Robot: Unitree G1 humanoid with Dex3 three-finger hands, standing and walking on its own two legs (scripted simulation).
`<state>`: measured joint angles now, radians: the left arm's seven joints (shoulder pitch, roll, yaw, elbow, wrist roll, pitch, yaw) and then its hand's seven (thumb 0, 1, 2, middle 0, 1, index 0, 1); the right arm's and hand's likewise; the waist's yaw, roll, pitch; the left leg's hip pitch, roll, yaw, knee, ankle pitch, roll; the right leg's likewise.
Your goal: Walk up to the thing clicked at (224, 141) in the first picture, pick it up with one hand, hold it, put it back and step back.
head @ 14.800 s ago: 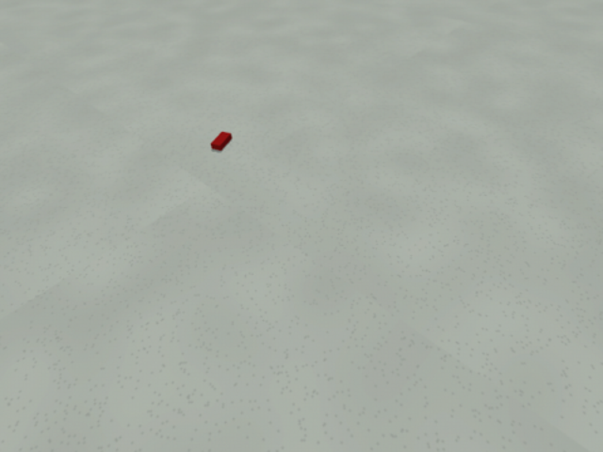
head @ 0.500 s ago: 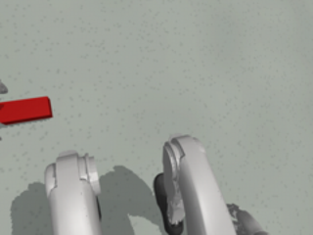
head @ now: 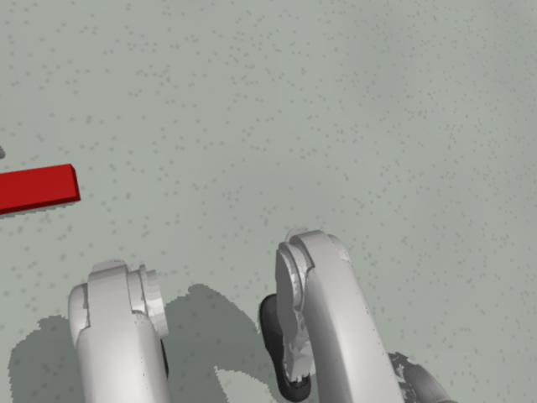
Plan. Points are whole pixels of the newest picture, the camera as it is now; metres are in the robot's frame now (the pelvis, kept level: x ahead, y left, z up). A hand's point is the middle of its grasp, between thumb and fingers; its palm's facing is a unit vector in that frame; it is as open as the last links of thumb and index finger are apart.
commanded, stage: approach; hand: left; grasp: from above
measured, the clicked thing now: (34, 188) +0.46 +0.33 -0.30
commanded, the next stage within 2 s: close in in 0.70 s
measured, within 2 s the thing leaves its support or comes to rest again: neither
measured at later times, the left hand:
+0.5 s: hand (31, 158) +0.48 +0.30 -0.17, palm faces -0.37 -0.08 -0.93, open 13.0 cm
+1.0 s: hand (1, 185) +0.44 +0.34 -0.19, palm faces -0.48 -0.12 -0.87, open 13.8 cm
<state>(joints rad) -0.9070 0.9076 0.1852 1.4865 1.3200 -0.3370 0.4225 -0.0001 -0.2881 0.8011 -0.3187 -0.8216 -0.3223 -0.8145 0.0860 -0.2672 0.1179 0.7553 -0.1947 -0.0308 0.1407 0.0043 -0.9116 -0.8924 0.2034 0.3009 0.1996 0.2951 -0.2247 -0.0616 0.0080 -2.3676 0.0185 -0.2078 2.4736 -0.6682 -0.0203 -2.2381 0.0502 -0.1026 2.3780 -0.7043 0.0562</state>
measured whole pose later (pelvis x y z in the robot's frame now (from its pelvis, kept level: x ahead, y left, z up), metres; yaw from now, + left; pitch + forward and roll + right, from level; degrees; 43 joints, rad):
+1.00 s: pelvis +0.00 +0.00 +0.00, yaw +0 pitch +31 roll -12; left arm -0.98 0.89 0.07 1.48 1.27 -0.33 0.37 0.00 -0.47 0.93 -0.14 -0.98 -0.15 -0.96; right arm 0.11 -0.28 0.15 0.71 -0.18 -0.04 0.13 0.00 -0.90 -0.89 0.20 0.30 0.20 0.30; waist -0.25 -0.07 0.03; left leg -2.35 0.01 -0.22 2.47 -0.68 -0.02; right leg -2.22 0.05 -0.11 2.37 -0.72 0.05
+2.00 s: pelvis +0.00 +0.01 -0.01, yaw -4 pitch +27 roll -14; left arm -0.99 1.03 0.13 1.70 1.31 -0.31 0.60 0.00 -0.53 0.97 -0.09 -0.99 -0.08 -0.99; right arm 0.03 -0.33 0.28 0.69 -0.29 -0.18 0.22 0.00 -0.91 -0.90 0.20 0.30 0.20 0.29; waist -0.33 -0.16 0.15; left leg -2.35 0.03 -0.29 2.57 -0.72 -0.03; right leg -2.21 0.08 -0.16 2.41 -0.71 0.07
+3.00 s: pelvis +0.00 +0.01 -0.01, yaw -5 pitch +25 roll -15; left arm -1.01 1.04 0.09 1.72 1.30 -0.27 0.67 0.00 -0.36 0.89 -0.20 -0.92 -0.20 -0.91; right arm 0.01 -0.34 0.32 0.68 -0.29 -0.23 0.24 0.00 -0.90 -0.89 0.20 0.30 0.20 0.29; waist -0.35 -0.17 0.19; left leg -2.34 0.03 -0.31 2.57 -0.71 -0.02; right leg -2.20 0.10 -0.18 2.40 -0.68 0.08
